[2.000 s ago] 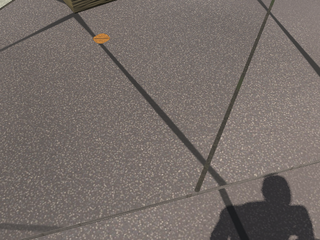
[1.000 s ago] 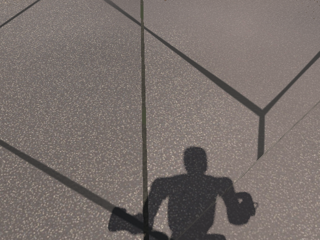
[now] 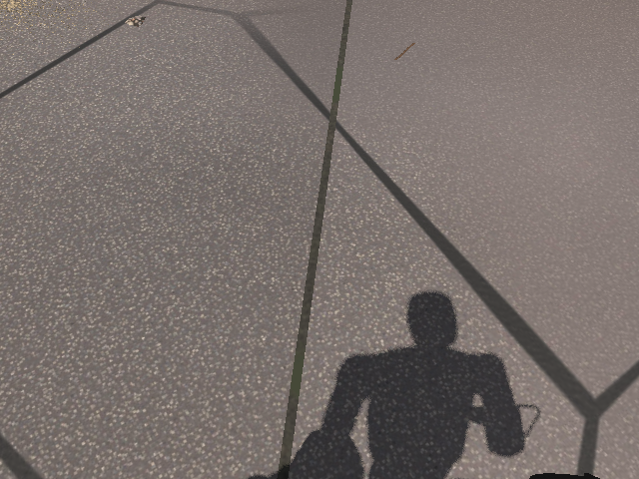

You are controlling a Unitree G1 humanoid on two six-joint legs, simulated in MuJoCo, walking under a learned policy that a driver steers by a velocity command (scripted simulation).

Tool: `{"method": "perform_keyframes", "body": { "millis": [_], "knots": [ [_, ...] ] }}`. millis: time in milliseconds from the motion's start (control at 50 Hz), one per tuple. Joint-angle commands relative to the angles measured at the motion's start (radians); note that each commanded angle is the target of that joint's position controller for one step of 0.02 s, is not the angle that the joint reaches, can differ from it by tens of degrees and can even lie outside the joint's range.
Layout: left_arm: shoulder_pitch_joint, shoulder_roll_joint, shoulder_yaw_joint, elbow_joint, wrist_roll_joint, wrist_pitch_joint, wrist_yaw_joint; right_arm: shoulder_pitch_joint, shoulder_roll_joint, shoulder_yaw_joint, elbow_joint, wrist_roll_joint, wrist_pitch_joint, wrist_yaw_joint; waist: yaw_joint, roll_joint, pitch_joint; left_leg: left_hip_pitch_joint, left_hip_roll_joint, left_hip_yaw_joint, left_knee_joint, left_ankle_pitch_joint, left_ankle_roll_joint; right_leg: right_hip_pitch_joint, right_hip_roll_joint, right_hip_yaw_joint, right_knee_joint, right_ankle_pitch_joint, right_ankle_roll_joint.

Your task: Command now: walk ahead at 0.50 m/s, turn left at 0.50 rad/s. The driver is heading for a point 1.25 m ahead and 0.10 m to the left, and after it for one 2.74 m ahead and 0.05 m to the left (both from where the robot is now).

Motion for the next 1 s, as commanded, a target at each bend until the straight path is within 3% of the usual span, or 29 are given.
{"method": "perform_keyframes", "body": {
  "millis": [20, 40, 60, 80, 100, 120, 140, 160, 180, 200, 240, 300, 380, 440, 500, 520, 540, 560, 580, 600, 620, 640, 660, 680, 720, 760, 860, 940, 1000],
  "knots": [
    [-0.017, 0.222, 0.047, -0.053, -0.009, 0.01, 0.023, -0.015, -0.101, -0.037, -0.113, 0.004, -0.012, 0.016, -0.091, -0.158, -0.053, 0.189, -0.115, 0.114, -0.055, -0.134, 0.06, -0.006, -0.287, 0.013, 0.213, 1.339, -0.12],
    [-0.048, 0.238, 0.049, -0.059, -0.015, 0.014, 0.029, 0.132, -0.15, -0.063, -0.086, 0.008, -0.008, 0.014, -0.181, -0.163, -0.13, 0.392, -0.154, 0.108, -0.142, -0.096, 0.095, -0.048, -0.272, -0.002, 0.391, 1.393, -0.101],
    [-0.058, 0.233, 0.045, -0.078, -0.021, 0.005, 0.036, 0.305, -0.245, -0.108, -0.047, 0.009, -0.002, -0.002, -0.266, -0.101, -0.219, 0.712, -0.137, -0.016, -0.26, -0.014, 0.139, -0.23, -0.226, 0.005, 0.632, 1.151, -0.059],
    [0.021, 0.081, 0.0, -0.142, 0.012, -0.022, 0.018, 0.341, -0.373, -0.137, -0.038, 0.01, 0.003, -0.022, -0.176, 0.203, -0.318, 1.071, 0.162, -0.624, -0.381, -0.218, 0.326, -0.694, -0.034, 0.05, 1.058, 0.149, 0.017],
    [-0.071, 0.142, 0.008, -0.149, 0.0, -0.07, -0.007, 0.332, -0.324, -0.119, -0.072, -0.012, -0.007, -0.031, -0.21, 0.155, -0.461, 1.118, 0.253, -0.993, -0.564, -0.31, 0.383, -0.818, 0.05, 0.325, 1.225, -0.134, 0.005],
    [-0.147, 0.178, 0.027, -0.178, -0.042, -0.091, -0.024, 0.285, -0.256, -0.096, -0.069, -0.025, -0.021, -0.03, -0.202, 0.093, -0.306, 1.025, 0.237, -0.837, -0.578, -0.292, 0.327, -0.918, -0.004, 0.362, 1.223, -0.065, -0.01],
    [-0.178, 0.149, 0.014, -0.192, -0.04, -0.1, -0.023, 0.259, -0.214, -0.086, -0.064, -0.018, -0.025, -0.031, -0.17, 0.021, -0.191, 0.882, 0.197, -0.705, -0.586, -0.236, 0.295, -0.909, -0.044, 0.336, 1.156, -0.015, -0.018],
    [-0.177, 0.135, 0.015, -0.189, -0.021, -0.101, -0.016, 0.204, -0.19, -0.08, -0.065, -0.015, -0.029, -0.03, -0.118, -0.033, -0.111, 0.737, 0.154, -0.601, -0.596, -0.125, 0.268, -0.863, -0.077, 0.321, 1.08, 0.011, -0.015],
    [-0.147, 0.144, 0.025, -0.183, -0.011, -0.087, -0.011, 0.158, -0.157, -0.069, -0.079, -0.023, -0.035, -0.03, -0.07, -0.005, -0.081, 0.63, 0.114, -0.51, -0.614, -0.037, 0.251, -0.784, -0.107, 0.325, 1.032, 0.038, -0.012],
    [-0.127, 0.148, 0.028, -0.181, -0.008, -0.072, -0.01, 0.13, -0.149, -0.067, -0.093, -0.026, -0.036, -0.029, -0.047, 0.022, -0.066, 0.571, 0.09, -0.476, -0.638, -0.001, 0.253, -0.746, -0.107, 0.318, 1.032, 0.049, -0.006],
    [-0.128, 0.133, 0.027, -0.183, 0.006, -0.05, -0.005, 0.138, -0.157, -0.07, -0.085, -0.01, -0.042, -0.035, -0.033, 0.013, -0.045, 0.514, 0.066, -0.407, -0.667, 0.06, 0.254, -0.742, -0.115, 0.297, 0.946, 0.083, 0.022],
    [-0.234, 0.092, 0.009, -0.208, 0.018, -0.037, 0.0, 0.168, -0.192, -0.08, -0.076, -0.01, -0.035, -0.053, -0.064, 0.019, -0.017, 0.443, 0.02, -0.318, -0.677, 0.109, 0.232, -0.715, -0.088, 0.252, 0.723, 0.214, 0.066],
    [-0.367, 0.076, -0.004, -0.219, -0.002, -0.049, -0.014, 0.238, -0.209, -0.083, -0.047, -0.004, -0.033, -0.058, -0.14, 0.067, -0.023, 0.484, 0.019, -0.277, -0.657, 0.046, 0.187, -0.634, -0.047, 0.241, 0.432, 0.431, 0.081],
    [-0.422, 0.11, 0.005, -0.238, -0.015, -0.06, -0.03, 0.285, -0.216, -0.082, -0.02, 0.001, -0.029, -0.055, -0.165, 0.08, -0.011, 0.575, 0.072, -0.335, -0.607, 0.009, 0.182, -0.634, -0.042, 0.26, 0.345, 0.423, 0.058],
    [-0.393, 0.145, 0.022, -0.24, -0.016, -0.071, -0.04, 0.287, -0.22, -0.084, -0.007, -0.003, -0.02, -0.055, -0.141, 0.11, -0.009, 0.662, 0.117, -0.398, -0.538, 0.058, 0.159, -0.597, -0.034, 0.259, 0.286, 0.308, 0.009],
    [-0.344, 0.152, 0.029, -0.228, -0.015, -0.075, -0.039, 0.274, -0.217, -0.083, -0.007, -0.004, -0.016, -0.054, -0.109, 0.12, -0.018, 0.669, 0.109, -0.395, -0.496, 0.127, 0.145, -0.533, -0.023, 0.239, 0.252, 0.286, -0.013],
    [-0.252, 0.177, 0.044, -0.203, -0.007, -0.079, -0.035, 0.27, -0.195, -0.075, -0.01, -0.007, -0.015, -0.054, -0.065, 0.114, -0.069, 0.661, 0.064, -0.367, -0.393, 0.251, 0.121, -0.398, -0.015, 0.226, 0.229, 0.285, -0.044],
    [-0.102, 0.222, 0.059, -0.186, 0.007, -0.084, -0.029, 0.262, -0.151, -0.056, -0.027, -0.017, -0.017, -0.053, 0.005, 0.051, -0.202, 0.57, 0.011, -0.308, -0.155, 0.216, 0.083, -0.163, -0.139, 0.346, 0.259, 0.297, -0.11],
    [0.019, 0.317, 0.086, -0.157, 0.017, -0.075, -0.026, 0.38, -0.097, -0.037, -0.036, -0.001, -0.03, -0.055, -0.007, -0.212, -0.344, 0.213, -0.135, -0.178, 0.204, -0.069, -0.009, 0.207, -0.345, 0.744, 0.22, 0.141, -0.278],
    [0.064, 0.247, 0.073, -0.131, -0.012, -0.068, -0.038, 0.371, -0.139, -0.039, -0.035, 0.005, -0.039, -0.057, 0.015, -0.277, -0.335, 0.025, -0.145, -0.215, 0.355, -0.41, -0.026, 0.25, -0.396, 0.99, 0.084, -0.098, -0.311],
    [0.016, 0.183, 0.053, -0.136, -0.022, -0.063, -0.033, 0.272, -0.207, -0.058, -0.044, 0.015, -0.041, -0.056, 0.03, -0.161, -0.19, -0.053, -0.09, -0.233, 0.426, -0.342, -0.021, 0.146, -0.371, 0.885, 0.071, -0.179, -0.266],
    [-0.039, 0.161, 0.042, -0.147, -0.013, -0.055, -0.029, 0.197, -0.202, -0.054, -0.06, 0.006, -0.043, -0.055, 0.015, -0.088, -0.114, -0.046, -0.047, -0.19, 0.414, -0.265, -0.018, 0.028, -0.33, 0.758, 0.061, -0.108, -0.234],
    [-0.078, 0.14, 0.033, -0.146, -0.006, -0.051, -0.03, 0.155, -0.188, -0.053, -0.071, -0.01, -0.046, -0.053, -0.007, -0.062, -0.044, -0.03, -0.016, -0.171, 0.351, -0.204, -0.019, -0.082, -0.287, 0.673, 0.03, -0.018, -0.229],
    [-0.101, 0.121, 0.025, -0.146, 0.002, -0.053, -0.029, 0.155, -0.176, -0.056, -0.07, -0.016, -0.045, -0.051, -0.035, -0.082, -0.022, 0.017, 0.015, -0.166, 0.296, -0.158, -0.02, -0.15, -0.254, 0.609, 0.007, 0.073, -0.218],
    [-0.108, 0.113, 0.022, -0.138, -0.001, -0.059, -0.03, 0.185, -0.143, -0.051, -0.055, -0.012, -0.039, -0.047, -0.06, -0.112, -0.023, 0.075, 0.029, -0.142, 0.236, -0.122, -0.031, -0.21, -0.213, 0.521, -0.026, 0.201, -0.218],
    [-0.093, 0.142, 0.029, -0.121, -0.009, -0.063, -0.027, 0.153, -0.123, -0.043, -0.064, -0.017, -0.035, -0.048, -0.062, -0.099, -0.011, 0.056, 0.038, -0.121, 0.152, -0.08, -0.05, -0.227, -0.211, 0.459, -0.049, 0.324, -0.232],
    [-0.033, 0.183, 0.036, -0.08, -0.021, -0.049, -0.017, -0.014, -0.085, -0.024, -0.092, -0.016, -0.05, -0.035, -0.006, -0.079, 0.013, 0.122, 0.016, -0.077, -0.187, 0.176, -0.061, -0.23, -0.17, 0.326, -0.066, 0.427, -0.196],
    [0.047, 0.194, 0.036, -0.037, -0.029, -0.031, -0.013, -0.129, -0.092, -0.026, -0.123, -0.002, -0.06, -0.013, 0.029, -0.076, 0.041, 0.141, -0.012, -0.069, -0.319, 0.229, -0.044, -0.144, -0.213, 0.332, -0.045, 0.419, -0.187],
    [0.062, 0.21, 0.043, -0.019, -0.031, -0.012, -0.005, -0.147, -0.114, -0.035, -0.137, -0.004, -0.067, 0.001, 0.006, -0.082, 0.04, 0.176, -0.028, -0.075, -0.379, 0.138, -0.01, -0.06, -0.25, 0.352, 0.02, 0.513, -0.164]
  ]
}}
